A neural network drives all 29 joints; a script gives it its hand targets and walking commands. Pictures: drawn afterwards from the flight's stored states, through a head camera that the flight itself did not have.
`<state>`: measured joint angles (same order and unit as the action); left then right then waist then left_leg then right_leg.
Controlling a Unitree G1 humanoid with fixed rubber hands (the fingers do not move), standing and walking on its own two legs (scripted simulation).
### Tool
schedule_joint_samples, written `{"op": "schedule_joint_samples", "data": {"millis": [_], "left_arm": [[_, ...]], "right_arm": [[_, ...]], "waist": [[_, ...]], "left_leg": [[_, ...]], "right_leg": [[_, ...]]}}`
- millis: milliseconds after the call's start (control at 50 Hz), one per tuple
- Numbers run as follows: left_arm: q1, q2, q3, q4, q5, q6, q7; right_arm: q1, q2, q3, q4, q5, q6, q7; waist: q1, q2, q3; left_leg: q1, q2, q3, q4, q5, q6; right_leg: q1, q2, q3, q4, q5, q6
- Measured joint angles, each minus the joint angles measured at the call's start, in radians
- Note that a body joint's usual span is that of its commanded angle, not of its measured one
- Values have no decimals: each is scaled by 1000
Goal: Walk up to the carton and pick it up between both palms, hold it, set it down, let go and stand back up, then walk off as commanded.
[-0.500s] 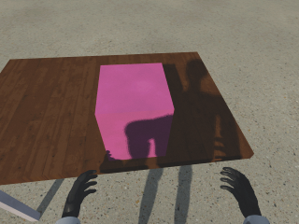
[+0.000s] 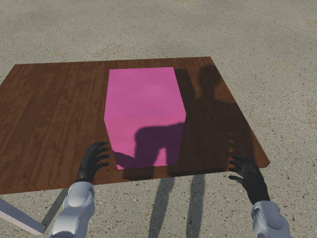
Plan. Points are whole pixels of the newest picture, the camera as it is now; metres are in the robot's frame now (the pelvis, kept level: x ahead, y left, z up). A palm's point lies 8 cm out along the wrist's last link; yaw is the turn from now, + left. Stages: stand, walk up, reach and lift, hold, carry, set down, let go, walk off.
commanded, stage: reach and lift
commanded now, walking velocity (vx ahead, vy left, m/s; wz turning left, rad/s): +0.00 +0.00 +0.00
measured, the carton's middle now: (144, 119) +0.47 +0.08 +0.01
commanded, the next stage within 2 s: none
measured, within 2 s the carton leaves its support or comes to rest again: neither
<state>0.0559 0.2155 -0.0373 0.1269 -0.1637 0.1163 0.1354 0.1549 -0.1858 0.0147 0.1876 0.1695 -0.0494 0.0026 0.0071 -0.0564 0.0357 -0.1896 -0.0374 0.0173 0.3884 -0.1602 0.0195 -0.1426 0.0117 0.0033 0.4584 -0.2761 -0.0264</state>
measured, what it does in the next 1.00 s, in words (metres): stands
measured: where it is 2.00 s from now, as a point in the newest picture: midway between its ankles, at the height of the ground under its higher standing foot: outside the picture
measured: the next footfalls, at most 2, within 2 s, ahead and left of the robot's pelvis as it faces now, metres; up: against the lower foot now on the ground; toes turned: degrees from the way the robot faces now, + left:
none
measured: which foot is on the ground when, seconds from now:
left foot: down 0.00-1.00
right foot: down 0.00-1.00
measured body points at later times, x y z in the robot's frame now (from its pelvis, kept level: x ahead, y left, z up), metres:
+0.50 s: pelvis +0.00 +0.00 +0.00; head +0.01 -0.01 +0.45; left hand +0.33 +0.22 +0.10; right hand +0.33 -0.19 +0.09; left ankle +0.03 +0.11 -0.74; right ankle -0.02 -0.10 -0.74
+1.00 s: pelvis +0.00 +0.00 +0.00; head +0.01 -0.01 +0.45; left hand +0.40 +0.22 +0.14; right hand +0.41 -0.19 +0.12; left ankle +0.03 +0.11 -0.74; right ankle -0.02 -0.10 -0.74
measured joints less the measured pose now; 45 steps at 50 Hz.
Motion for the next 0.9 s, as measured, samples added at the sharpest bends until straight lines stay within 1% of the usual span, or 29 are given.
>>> {"op": "schedule_joint_samples", "data": {"millis": [80, 140, 200, 300, 380, 460, 540, 600, 680, 740, 800, 900], "left_arm": [[-14, 0, 21, -65, 0, 85, -4], [-29, 0, 57, -105, 0, 132, -19], [-60, 0, 89, -112, 0, 161, -36], [-126, 0, 105, -109, 0, 196, -69], [-203, 0, 137, -40, 0, 214, -85], [-264, 0, 150, -5, 0, 235, -86], [-317, 2, 161, 23, 0, 263, -78], [-374, 5, 169, 66, 0, 296, -73], [-457, 20, 174, 121, 0, 332, -60], [-515, 33, 174, 156, 0, 343, -54], [-569, 44, 185, 204, 0, 351, -62], [-614, 59, 193, 241, 0, 355, -71]], "right_arm": [[-52, -15, 0, -21, 11, 43, -17], [-80, -31, 0, -42, 19, 72, -35], [-116, -42, 0, -46, 27, 101, -50], [-171, -51, 0, -46, 36, 145, -64], [-223, -53, 0, -46, 37, 179, -73], [-283, -56, 0, -46, 38, 202, -75], [-350, -63, 0, -36, 56, 227, -75], [-418, -71, 0, 17, 68, 255, -75], [-515, -80, 0, 126, 88, 297, -75], [-560, -81, 0, 156, 96, 308, -75], [-602, -82, 0, 179, 98, 309, -75], [-670, -90, 0, 226, 101, 310, -77]], "waist": [[2, 11, 0], [6, 24, 0], [7, 37, 0], [7, 54, 0], [7, 56, 0], [7, 46, 0], [7, 39, 0], [7, 37, 0], [7, 38, 0], [7, 40, 0], [7, 41, 0], [7, 42, 0]], "left_leg": [[0, 0, 0, -3, -3, 0], [1, 0, 0, -8, -2, 0], [2, 0, 0, -10, -1, 0], [2, 1, 0, -11, 0, 0], [2, 2, 0, -11, 1, 0], [2, 2, 0, -11, 1, 0], [2, 2, 0, -11, 1, 0], [2, 2, 0, -11, 1, 0], [2, 2, 0, -11, 1, 0], [1, 3, 0, -11, -1, 0], [1, 3, 0, -11, -1, 0], [1, 4, 0, -11, -1, -1]], "right_leg": [[0, 0, 0, -3, -3, -1], [0, 0, 0, -6, -3, -1], [0, 0, 0, -7, -3, -1], [0, 1, 0, -7, -2, 0], [0, 2, 0, -7, -1, 0], [0, 2, 0, -7, -1, 0], [0, 3, 0, -7, -1, -1], [0, 3, 0, -7, -1, -1], [0, 3, 0, -7, -1, -2], [0, 3, 0, -9, -1, -2], [0, 3, 0, -10, -1, -2], [0, 4, 0, -11, 0, -2]]}}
